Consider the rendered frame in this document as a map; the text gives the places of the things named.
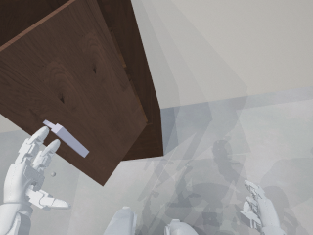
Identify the handle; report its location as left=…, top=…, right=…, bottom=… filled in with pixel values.
left=43, top=120, right=89, bottom=158

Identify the robot thigh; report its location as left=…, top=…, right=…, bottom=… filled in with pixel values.
left=164, top=222, right=199, bottom=235
left=103, top=209, right=138, bottom=235

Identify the robot left hand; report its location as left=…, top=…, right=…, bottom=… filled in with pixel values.
left=3, top=126, right=71, bottom=212

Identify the cupboard door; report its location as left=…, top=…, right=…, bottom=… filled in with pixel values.
left=0, top=0, right=147, bottom=186

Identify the robot right hand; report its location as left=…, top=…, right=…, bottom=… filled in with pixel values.
left=240, top=180, right=281, bottom=233

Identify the robot left thigh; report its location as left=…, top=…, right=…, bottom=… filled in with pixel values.
left=103, top=209, right=138, bottom=235

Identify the left robot forearm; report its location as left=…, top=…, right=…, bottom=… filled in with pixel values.
left=0, top=202, right=33, bottom=235

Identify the robot right thigh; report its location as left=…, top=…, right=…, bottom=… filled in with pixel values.
left=164, top=222, right=199, bottom=235

